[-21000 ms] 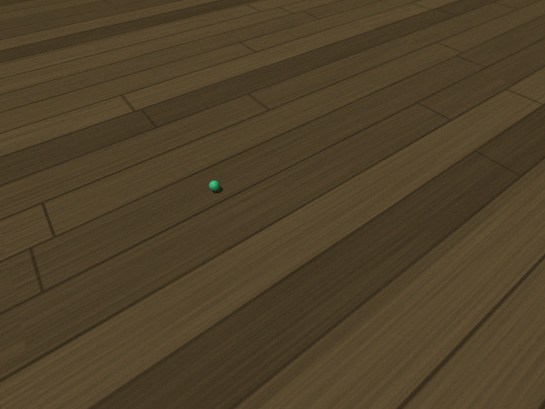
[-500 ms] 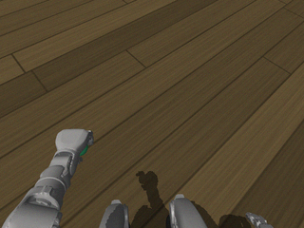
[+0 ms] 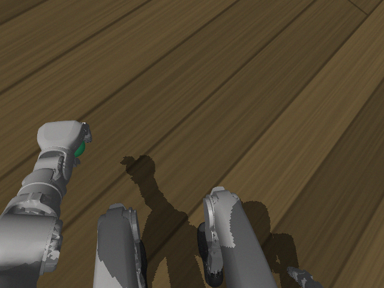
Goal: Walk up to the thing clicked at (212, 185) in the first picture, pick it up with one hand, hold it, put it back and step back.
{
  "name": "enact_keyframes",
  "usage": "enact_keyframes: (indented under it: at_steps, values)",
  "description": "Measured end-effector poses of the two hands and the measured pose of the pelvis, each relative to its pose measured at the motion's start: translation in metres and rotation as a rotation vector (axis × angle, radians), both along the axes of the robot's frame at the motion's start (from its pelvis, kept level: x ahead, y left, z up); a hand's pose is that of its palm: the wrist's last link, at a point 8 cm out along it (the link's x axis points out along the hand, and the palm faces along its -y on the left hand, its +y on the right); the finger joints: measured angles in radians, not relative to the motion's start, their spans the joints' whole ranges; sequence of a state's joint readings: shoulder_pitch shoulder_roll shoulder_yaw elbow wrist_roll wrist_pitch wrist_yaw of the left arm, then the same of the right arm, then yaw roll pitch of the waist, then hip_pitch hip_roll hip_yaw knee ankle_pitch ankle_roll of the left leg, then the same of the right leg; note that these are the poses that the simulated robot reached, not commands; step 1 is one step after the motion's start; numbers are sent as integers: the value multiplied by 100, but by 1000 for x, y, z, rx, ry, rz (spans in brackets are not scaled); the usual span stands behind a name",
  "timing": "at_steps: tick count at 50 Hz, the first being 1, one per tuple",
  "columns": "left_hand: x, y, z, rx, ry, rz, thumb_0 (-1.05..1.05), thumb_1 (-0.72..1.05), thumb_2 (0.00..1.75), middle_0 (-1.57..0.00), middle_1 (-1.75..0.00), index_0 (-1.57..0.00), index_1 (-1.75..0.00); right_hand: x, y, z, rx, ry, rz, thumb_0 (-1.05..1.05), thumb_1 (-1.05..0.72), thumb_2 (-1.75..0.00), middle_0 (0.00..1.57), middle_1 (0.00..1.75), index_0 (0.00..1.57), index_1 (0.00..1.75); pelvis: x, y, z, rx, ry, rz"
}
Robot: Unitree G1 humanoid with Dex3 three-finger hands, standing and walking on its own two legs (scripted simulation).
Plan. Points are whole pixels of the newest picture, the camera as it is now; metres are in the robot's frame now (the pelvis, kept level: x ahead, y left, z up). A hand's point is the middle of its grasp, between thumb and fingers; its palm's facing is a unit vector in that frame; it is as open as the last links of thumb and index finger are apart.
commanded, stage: crouch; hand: left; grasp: from above
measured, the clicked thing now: (72, 146) +0.46 +0.22 -0.18
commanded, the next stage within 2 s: lower in 0.92 s
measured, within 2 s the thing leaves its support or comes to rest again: neither
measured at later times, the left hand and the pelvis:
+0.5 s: hand (82, 153) +0.46 +0.22 -0.25, palm faces -0.45 -0.03 -0.89, open 7.3 cm; pelvis +0.00 -0.01 -0.08, yaw -2 degrees
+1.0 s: hand (85, 152) +0.48 +0.23 -0.30, palm faces -0.44 -0.02 -0.90, open 7.2 cm; pelvis -0.01 -0.01 -0.13, yaw -3 degrees
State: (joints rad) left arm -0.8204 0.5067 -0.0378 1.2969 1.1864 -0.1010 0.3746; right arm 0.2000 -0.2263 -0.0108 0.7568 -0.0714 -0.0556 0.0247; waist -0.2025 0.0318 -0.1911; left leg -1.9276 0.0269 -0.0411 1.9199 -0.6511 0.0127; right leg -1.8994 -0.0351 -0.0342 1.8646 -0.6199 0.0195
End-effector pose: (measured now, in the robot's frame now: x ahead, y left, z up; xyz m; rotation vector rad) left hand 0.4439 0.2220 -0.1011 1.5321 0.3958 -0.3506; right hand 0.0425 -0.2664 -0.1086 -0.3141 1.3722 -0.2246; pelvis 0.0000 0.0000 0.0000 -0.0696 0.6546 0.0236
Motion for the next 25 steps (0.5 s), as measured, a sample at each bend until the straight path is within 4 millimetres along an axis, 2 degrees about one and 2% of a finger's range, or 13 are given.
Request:
enact_keyframes:
  at_steps: [5,13,19,25]
  values:
    - [8,3,-28,5,-16,7,-2,29,39,-84,-53,-91,-49,9,-6,-17,-2,12,39,0,-91,-90,20,30,21,30,4,-1,-20,-4,20,1]
    - [19,5,-59,5,-16,31,-2,29,39,-85,-51,-92,-48,15,-15,-41,12,27,76,0,-91,-90,20,30,21,30,5,-4,-45,-8,24,-5]
    - [22,2,-78,-3,-13,28,-2,29,38,-85,-51,-92,-48,7,-17,-59,25,46,79,0,-91,-90,20,30,21,30,2,-6,-63,-11,14,-12]
    - [22,2,-96,-10,-12,24,-2,30,36,-85,-51,-92,-48,-9,-17,-74,35,69,73,0,-92,-90,20,30,21,30,-5,-7,-82,-12,-6,-18]
